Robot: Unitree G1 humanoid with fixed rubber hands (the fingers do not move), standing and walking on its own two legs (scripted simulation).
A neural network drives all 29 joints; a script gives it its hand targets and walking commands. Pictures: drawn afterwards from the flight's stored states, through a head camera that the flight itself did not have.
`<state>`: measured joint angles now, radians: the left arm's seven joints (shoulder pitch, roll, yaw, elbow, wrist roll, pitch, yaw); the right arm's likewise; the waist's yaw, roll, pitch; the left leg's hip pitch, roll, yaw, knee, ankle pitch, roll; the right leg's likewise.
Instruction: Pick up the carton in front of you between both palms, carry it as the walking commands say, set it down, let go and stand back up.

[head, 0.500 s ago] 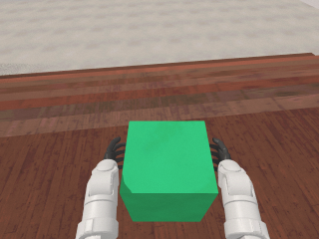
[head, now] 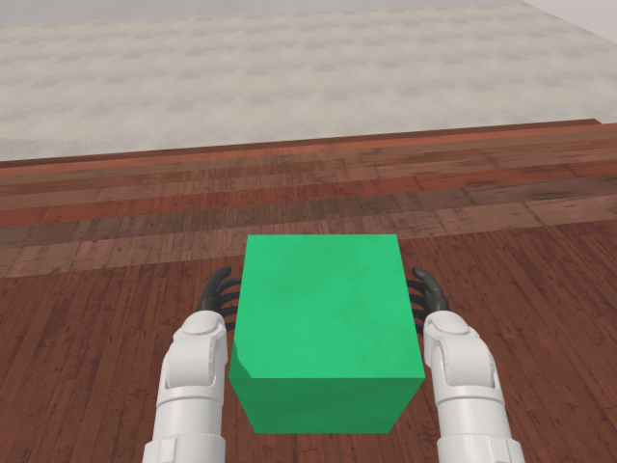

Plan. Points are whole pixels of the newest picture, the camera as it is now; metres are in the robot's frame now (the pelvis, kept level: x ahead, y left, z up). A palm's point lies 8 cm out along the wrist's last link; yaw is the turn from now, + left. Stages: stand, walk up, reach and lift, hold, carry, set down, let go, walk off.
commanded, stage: hold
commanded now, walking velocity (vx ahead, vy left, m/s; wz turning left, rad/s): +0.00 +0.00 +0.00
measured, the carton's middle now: (321, 339) +0.30 +0.00 -0.02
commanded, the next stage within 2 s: carry in 0.80 s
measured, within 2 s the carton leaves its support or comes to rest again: neither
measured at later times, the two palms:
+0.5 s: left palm (213, 320) +0.29 +0.15 +0.05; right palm (438, 320) +0.28 -0.15 +0.05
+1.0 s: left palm (206, 300) +0.30 +0.16 +0.07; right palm (430, 300) +0.30 -0.14 +0.07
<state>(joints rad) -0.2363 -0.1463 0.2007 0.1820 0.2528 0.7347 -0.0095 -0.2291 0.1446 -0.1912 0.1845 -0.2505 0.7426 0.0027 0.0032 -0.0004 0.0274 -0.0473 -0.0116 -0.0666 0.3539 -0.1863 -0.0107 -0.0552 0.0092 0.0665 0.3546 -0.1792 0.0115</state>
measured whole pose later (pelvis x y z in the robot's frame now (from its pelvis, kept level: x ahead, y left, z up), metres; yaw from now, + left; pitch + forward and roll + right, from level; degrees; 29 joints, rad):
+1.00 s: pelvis +0.02 +0.00 -0.01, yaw +2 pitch +0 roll +0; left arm -0.21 -0.14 0.14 0.02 0.20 0.84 0.02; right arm -0.18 0.14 -0.17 0.00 -0.19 0.85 -0.02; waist 0.00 -0.01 -0.11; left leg -0.24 0.01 -0.03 0.53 -0.36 -0.01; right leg -0.21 0.00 0.04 0.47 -0.28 0.01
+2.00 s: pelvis +0.56 +0.05 -0.01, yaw +0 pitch +4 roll -1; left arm 0.11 -0.14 0.04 -0.58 0.02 1.12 0.15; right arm 0.09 0.14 -0.03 -0.54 0.01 1.11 -0.15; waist -0.02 -0.01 -0.15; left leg 0.03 0.04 0.23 0.23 -0.33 0.00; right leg -0.60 -0.10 -0.18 0.58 -0.07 -0.01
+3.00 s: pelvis +1.22 +0.05 -0.05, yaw +2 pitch +5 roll +2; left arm -0.30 -0.14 0.23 -0.29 0.02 0.93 0.19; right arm -0.34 0.16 -0.18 -0.23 0.00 0.94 -0.18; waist -0.07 -0.03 -0.01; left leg -0.19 -0.04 0.13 0.71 -0.61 0.05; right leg -0.58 -0.02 -0.07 0.55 0.24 -0.07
